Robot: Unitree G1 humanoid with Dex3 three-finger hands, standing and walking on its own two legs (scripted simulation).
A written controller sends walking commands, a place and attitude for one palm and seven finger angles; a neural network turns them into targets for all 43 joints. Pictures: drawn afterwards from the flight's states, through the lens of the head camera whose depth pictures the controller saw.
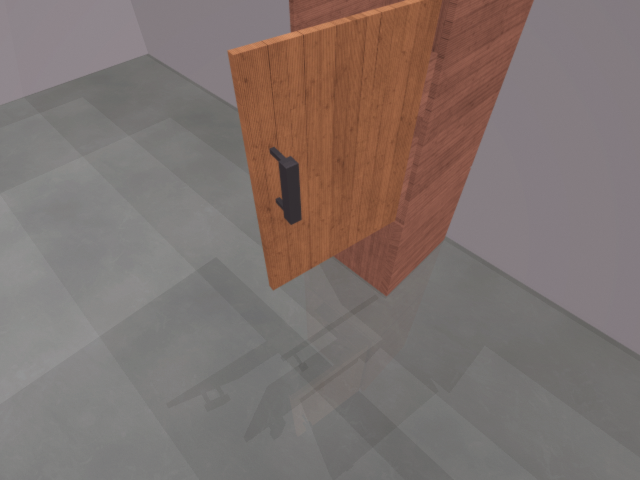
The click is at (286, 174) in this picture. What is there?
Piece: cupboard door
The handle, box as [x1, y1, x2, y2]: [269, 147, 301, 224]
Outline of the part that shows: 272,147 269,149 270,153 279,162 282,198 276,198 276,202 284,211 284,217 291,224 301,219 298,163 290,156 286,158 274,147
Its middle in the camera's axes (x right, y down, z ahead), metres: -0.07 -0.10 +0.71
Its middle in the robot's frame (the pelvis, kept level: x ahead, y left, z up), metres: +0.60 +0.10 +0.00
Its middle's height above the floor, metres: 0.78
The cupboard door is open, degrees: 80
